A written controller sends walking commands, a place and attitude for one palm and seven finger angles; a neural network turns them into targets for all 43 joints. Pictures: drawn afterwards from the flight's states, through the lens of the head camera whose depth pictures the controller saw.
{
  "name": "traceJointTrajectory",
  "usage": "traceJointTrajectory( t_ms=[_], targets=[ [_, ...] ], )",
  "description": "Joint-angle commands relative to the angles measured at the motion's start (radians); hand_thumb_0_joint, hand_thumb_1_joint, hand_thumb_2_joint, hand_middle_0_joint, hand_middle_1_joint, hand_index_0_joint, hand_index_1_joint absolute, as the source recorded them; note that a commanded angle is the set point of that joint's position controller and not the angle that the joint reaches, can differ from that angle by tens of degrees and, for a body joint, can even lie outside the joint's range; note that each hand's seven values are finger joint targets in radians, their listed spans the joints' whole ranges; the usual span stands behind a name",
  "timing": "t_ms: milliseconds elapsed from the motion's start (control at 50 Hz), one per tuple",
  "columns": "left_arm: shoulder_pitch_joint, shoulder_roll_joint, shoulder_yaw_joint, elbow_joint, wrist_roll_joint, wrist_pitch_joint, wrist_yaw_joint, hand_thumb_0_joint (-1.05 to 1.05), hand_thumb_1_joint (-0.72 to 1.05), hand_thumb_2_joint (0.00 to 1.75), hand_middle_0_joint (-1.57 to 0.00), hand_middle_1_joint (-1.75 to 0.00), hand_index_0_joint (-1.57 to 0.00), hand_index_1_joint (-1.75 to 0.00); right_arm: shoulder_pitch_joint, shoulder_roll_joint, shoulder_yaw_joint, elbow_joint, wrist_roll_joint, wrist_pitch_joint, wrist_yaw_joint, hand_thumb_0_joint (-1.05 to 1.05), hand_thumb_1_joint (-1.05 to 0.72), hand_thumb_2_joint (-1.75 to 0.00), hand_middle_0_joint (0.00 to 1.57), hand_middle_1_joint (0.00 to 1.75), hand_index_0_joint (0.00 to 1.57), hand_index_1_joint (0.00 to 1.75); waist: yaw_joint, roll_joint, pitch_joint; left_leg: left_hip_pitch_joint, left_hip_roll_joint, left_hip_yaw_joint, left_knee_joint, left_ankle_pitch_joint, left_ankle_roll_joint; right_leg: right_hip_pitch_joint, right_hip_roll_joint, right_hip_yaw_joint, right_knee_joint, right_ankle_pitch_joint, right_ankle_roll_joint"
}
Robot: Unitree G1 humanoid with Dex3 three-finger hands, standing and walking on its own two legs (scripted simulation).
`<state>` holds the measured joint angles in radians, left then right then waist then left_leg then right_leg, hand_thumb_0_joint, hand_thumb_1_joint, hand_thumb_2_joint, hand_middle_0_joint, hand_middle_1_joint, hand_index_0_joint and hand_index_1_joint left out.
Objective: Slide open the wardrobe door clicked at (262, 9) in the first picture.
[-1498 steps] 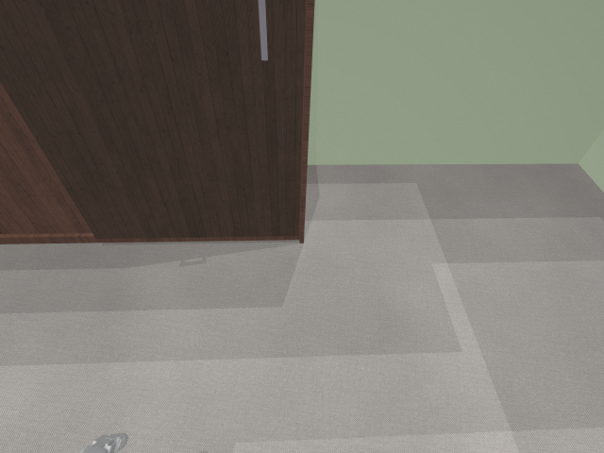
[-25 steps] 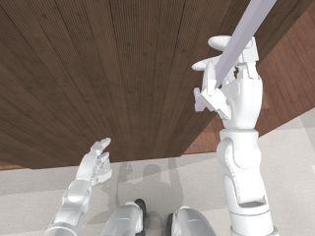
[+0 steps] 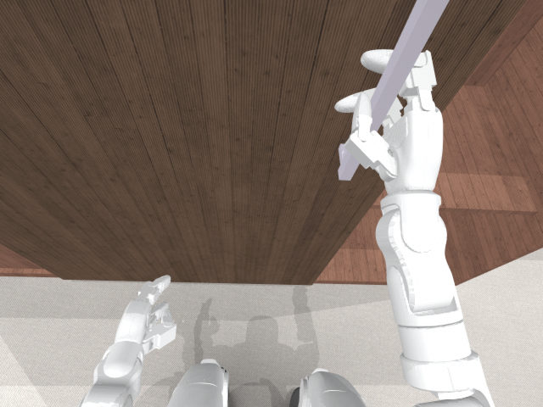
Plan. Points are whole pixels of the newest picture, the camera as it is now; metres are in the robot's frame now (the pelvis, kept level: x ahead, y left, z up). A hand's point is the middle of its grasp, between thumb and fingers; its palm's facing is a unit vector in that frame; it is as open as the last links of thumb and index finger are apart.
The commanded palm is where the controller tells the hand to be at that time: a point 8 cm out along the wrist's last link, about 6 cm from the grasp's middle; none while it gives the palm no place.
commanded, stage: step sideways, sliding the door along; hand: right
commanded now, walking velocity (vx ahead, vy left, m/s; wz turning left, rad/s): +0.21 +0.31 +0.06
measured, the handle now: (375, 96) +0.43 -0.08 +0.20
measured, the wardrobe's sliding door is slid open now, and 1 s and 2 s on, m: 0.50 0.52 0.52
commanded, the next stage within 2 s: stop walking and hold the door there in 0.56 s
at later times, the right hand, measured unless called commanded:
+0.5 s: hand (321, 121) +0.39 -0.02 +0.19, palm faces +0.34 +0.94 -0.01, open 6.1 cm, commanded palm +0.36 +0.01 +0.20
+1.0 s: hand (331, 124) +0.39 -0.03 +0.19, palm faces +0.53 +0.79 -0.31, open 5.9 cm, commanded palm +0.35 -0.05 +0.17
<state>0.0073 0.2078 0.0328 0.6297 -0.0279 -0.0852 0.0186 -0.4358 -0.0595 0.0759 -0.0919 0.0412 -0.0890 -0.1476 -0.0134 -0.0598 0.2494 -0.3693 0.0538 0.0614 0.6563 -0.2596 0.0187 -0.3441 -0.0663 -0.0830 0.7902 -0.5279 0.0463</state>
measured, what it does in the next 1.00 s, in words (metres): steps to the left: right foot, then left foot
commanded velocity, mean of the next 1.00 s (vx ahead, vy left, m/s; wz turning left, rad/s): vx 0.05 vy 0.07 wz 0.03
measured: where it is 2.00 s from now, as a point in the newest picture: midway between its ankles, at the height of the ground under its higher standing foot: outside the picture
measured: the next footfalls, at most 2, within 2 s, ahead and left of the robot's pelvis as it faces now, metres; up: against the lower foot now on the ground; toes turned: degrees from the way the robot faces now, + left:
right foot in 0.04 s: +0.04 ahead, -0.11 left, +0.00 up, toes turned -9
left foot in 0.32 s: +0.00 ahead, +0.29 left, +0.00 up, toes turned +3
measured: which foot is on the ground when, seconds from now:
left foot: down 0.00-0.04, up 0.06-0.30, down 0.32-0.48, up 0.50-0.76, down 0.78-1.00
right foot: up 0.00-0.02, down 0.04-0.34, up 0.36-0.46, down 0.48-0.78, up 0.80-1.00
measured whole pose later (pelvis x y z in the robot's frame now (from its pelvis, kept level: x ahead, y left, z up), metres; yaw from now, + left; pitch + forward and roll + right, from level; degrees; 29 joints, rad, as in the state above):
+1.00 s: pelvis +0.01 +0.28 +0.01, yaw +2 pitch -2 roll -1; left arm 0.11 0.35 0.04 0.70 -0.05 -0.06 0.08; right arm -0.41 -0.51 -0.48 0.51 0.02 -0.10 -0.11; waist 0.02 -0.06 0.12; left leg -0.28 0.10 0.03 0.50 -0.18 -0.04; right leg -0.31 0.02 -0.09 0.71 -0.43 0.03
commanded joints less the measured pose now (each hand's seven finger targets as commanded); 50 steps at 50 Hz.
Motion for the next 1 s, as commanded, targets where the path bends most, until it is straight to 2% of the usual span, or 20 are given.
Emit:
traceJointTrajectory(
  t_ms=[0,20,60,160,240,280,340,380,440,460,480,520,640,660,700,720,760,800,880,980],
  targets=[
    [-0.007,0.086,0.049,-0.155,0.015,-0.017,0.004,0.00,0.90,0.90,-0.20,-0.30,-0.20,-0.30,-0.500,0.001,0.179,-0.305,-0.003,-0.169,0.113,0.00,-0.90,-0.90,0.45,1.40,0.45,1.40,0.071,0.119,-0.648,0.032,0.062,-0.060,0.149,0.472,0.026,0.513,-0.217,0.102,-0.385,0.737,-0.089],
    [-0.005,0.123,0.064,-0.174,0.009,0.000,-0.011,0.00,0.90,0.90,-0.20,-0.30,-0.20,-0.30,-0.510,0.015,0.201,-0.265,0.005,-0.163,0.129,0.00,-0.90,-0.90,0.45,1.40,0.45,1.40,0.046,-0.140,-0.651,-0.202,-0.024,-0.063,0.326,-0.161,-0.017,0.665,-0.466,0.317,-0.381,1.151,-0.199],
    [-0.038,0.107,0.050,-0.177,0.015,0.004,-0.053,0.00,0.90,0.90,-0.20,-0.30,-0.20,-0.30,-0.648,0.017,0.182,-0.255,-0.004,-0.162,0.146,0.00,-0.90,-0.90,0.45,1.40,0.45,1.40,0.048,-0.130,-0.627,-0.234,0.017,-0.173,0.485,-0.216,-0.008,0.535,-0.505,0.358,-0.351,0.944,-0.268],
    [-0.016,0.120,0.042,-0.169,-0.011,-0.001,-0.038,0.00,0.90,0.90,-0.20,-0.30,-0.20,-0.30,-0.713,0.123,0.263,-0.084,0.009,-0.115,0.135,0.00,-0.90,-0.90,0.45,1.40,0.45,1.40,0.045,-0.192,-0.525,-0.049,0.012,-0.063,0.280,-0.154,-0.011,0.361,-0.389,0.098,-0.365,0.669,-0.190],
    [0.020,0.124,0.040,-0.163,-0.030,-0.005,-0.021,0.00,0.90,0.90,-0.20,-0.30,-0.20,-0.30,-0.722,0.055,0.185,-0.026,0.026,-0.101,0.103,0.00,-0.90,-0.90,0.45,1.40,0.45,1.40,0.051,-0.225,-0.550,0.126,-0.059,0.036,0.033,-0.116,-0.025,0.321,-0.314,0.059,-0.262,0.603,-0.141],
    [0.016,0.107,0.031,-0.156,-0.046,-0.007,-0.018,0.00,0.90,0.90,-0.20,-0.30,-0.20,-0.30,-0.740,0.015,0.147,-0.009,0.019,-0.100,0.094,0.00,-0.90,-0.90,0.45,1.40,0.45,1.40,0.038,-0.131,-0.568,0.240,-0.039,0.027,-0.183,0.087,-0.024,0.271,-0.231,0.043,-0.119,0.527,-0.098],
    [-0.009,0.078,0.033,-0.111,-0.038,-0.015,0.016,0.00,0.90,0.90,-0.20,-0.30,-0.20,-0.30,-0.741,-0.143,0.036,-0.016,0.013,-0.090,0.062,0.00,-0.90,-0.90,0.45,1.40,0.45,1.40,0.027,0.425,-0.557,0.461,0.201,-0.315,-0.195,0.900,0.140,-0.107,0.020,0.003,0.229,-0.029,-0.013],
    [-0.007,0.059,0.017,-0.089,-0.029,-0.033,0.024,0.00,0.90,0.90,-0.20,-0.30,-0.20,-0.30,-0.731,-0.100,0.064,-0.067,0.023,-0.093,0.060,0.00,-0.90,-0.90,0.45,1.40,0.45,1.40,0.021,0.357,-0.539,0.533,0.216,-0.280,-0.101,1.095,0.165,-0.155,0.014,0.023,0.140,-0.103,-0.034],
    [0.041,0.093,0.034,-0.078,-0.020,-0.024,0.025,0.00,0.90,0.90,-0.20,-0.30,-0.20,-0.30,-0.738,-0.084,0.086,-0.111,0.043,-0.118,0.065,0.00,-0.90,-0.90,0.45,1.40,0.45,1.40,0.087,0.091,-0.647,0.217,0.087,-0.059,0.240,0.829,0.019,0.452,-0.126,0.014,-0.438,0.751,-0.088],
    [0.038,0.153,0.075,-0.117,-0.016,-0.014,0.007,0.00,0.90,0.90,-0.20,-0.30,-0.20,-0.30,-0.715,-0.061,0.101,-0.138,0.063,-0.118,0.082,0.00,-0.90,-0.90,0.45,1.40,0.45,1.40,0.064,-0.154,-0.697,-0.156,-0.023,-0.053,0.413,0.059,-0.043,0.757,-0.420,0.328,-0.305,1.386,-0.232],
    [0.030,0.158,0.075,-0.128,-0.024,0.002,-0.042,0.00,0.90,0.90,-0.20,-0.30,-0.20,-0.30,-0.723,-0.057,0.077,-0.062,0.053,-0.107,0.104,0.00,-0.90,-0.90,0.45,1.40,0.45,1.40,0.048,-0.053,-0.712,-0.187,-0.041,-0.138,0.577,-0.278,-0.019,0.719,-0.497,0.339,-0.294,1.321,-0.273],
    [0.003,0.126,0.073,-0.126,-0.018,0.006,-0.052,0.00,0.90,0.90,-0.20,-0.30,-0.20,-0.30,-0.785,-0.075,0.062,-0.144,0.049,-0.123,0.104,0.00,-0.90,-0.90,0.45,1.40,0.45,1.40,0.046,-0.227,-0.621,-0.283,-0.007,-0.124,0.557,-0.303,-0.026,0.692,-0.462,0.255,-0.282,1.183,-0.280],
    [0.027,0.142,0.061,-0.146,-0.031,-0.021,-0.025,0.00,0.90,0.90,-0.20,-0.30,-0.20,-0.30,-0.695,-0.120,0.035,-0.047,0.041,-0.068,0.086,0.00,-0.90,-0.90,0.45,1.40,0.45,1.40,0.053,-0.321,-0.555,-0.005,-0.030,0.039,0.276,-0.144,-0.035,0.474,-0.338,-0.038,-0.304,0.965,-0.152],
    [0.100,0.221,0.077,-0.066,-0.029,0.011,0.007,0.00,0.90,0.90,-0.20,-0.30,-0.20,-0.30,-0.441,-0.783,-0.588,0.366,0.000,-0.055,0.029,0.00,-0.90,-0.90,0.45,1.40,0.45,1.40,0.022,-0.298,-0.550,0.005,-0.051,0.052,0.197,-0.128,-0.051,0.453,-0.330,-0.060,-0.311,0.950,-0.135],
    [0.065,0.185,0.039,-0.124,-0.040,0.015,0.006,0.00,0.90,0.90,-0.20,-0.30,-0.20,-0.30,-0.454,-0.570,-0.371,0.224,-0.006,-0.070,0.065,0.00,-0.90,-0.90,0.45,1.40,0.45,1.40,0.007,-0.239,-0.538,0.207,-0.037,0.053,-0.177,0.172,-0.043,0.369,-0.235,-0.090,-0.092,0.771,-0.071],
    [0.079,0.179,0.031,-0.113,-0.042,0.003,0.018,0.00,0.90,0.90,-0.20,-0.30,-0.20,-0.30,-0.444,-0.644,-0.426,0.246,-0.020,-0.074,0.064,0.00,-0.90,-0.90,0.45,1.40,0.45,1.40,0.023,-0.162,-0.520,0.265,-0.043,0.054,-0.287,0.324,-0.050,0.329,-0.163,-0.098,-0.022,0.694,-0.053],
    [0.065,0.126,0.009,-0.107,-0.039,-0.006,0.035,0.00,0.90,0.90,-0.20,-0.30,-0.20,-0.30,-0.383,-0.787,-0.536,0.295,-0.039,-0.070,0.050,0.00,-0.90,-0.90,0.45,1.40,0.45,1.40,0.048,0.138,-0.524,0.485,0.210,-0.257,-0.232,1.007,0.059,-0.005,0.001,-0.092,0.162,0.042,-0.003],
    [0.068,0.151,0.011,-0.104,-0.042,-0.015,0.048,0.00,0.90,0.90,-0.20,-0.30,-0.20,-0.30,-0.298,-0.773,-0.564,0.359,-0.002,-0.034,0.043,0.00,-0.90,-0.90,0.45,1.40,0.45,1.40,-0.003,0.394,-0.536,0.433,0.308,-0.430,-0.241,0.976,0.124,-0.076,0.016,0.083,0.365,-0.043,-0.008],
    [0.048,0.189,0.020,-0.068,-0.023,-0.034,0.068,0.00,0.90,0.90,-0.20,-0.30,-0.20,-0.30,-0.217,-0.841,-0.693,0.447,-0.029,-0.058,0.019,0.00,-0.90,-0.90,0.45,1.40,0.45,1.40,-0.001,0.359,-0.529,0.427,0.294,-0.234,-0.203,0.971,0.103,-0.039,0.033,0.079,0.081,-0.030,-0.020],
    [0.095,0.206,0.030,-0.057,-0.022,-0.005,0.073,0.00,0.90,0.90,-0.20,-0.30,-0.20,-0.30,-0.236,-0.718,-0.551,0.395,-0.037,-0.074,0.018,0.00,-0.90,-0.90,0.45,1.40,0.45,1.40,0.032,0.131,-0.564,0.322,0.233,-0.182,-0.197,0.640,0.053,0.204,0.018,0.035,-0.383,0.390,-0.013]
  ],
)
